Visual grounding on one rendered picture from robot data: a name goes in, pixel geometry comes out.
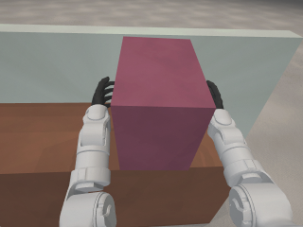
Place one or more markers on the robot right upper arm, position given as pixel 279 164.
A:
pixel 259 205

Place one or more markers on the right robot forearm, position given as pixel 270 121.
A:
pixel 239 164

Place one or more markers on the left robot forearm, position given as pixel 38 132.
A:
pixel 91 172

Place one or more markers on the left robot hand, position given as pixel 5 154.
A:
pixel 99 97

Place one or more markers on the pedestal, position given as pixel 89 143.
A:
pixel 38 152

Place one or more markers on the right robot hand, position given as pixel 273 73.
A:
pixel 215 94

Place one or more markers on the carton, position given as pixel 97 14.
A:
pixel 161 105

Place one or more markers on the robot left upper arm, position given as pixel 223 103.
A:
pixel 96 209

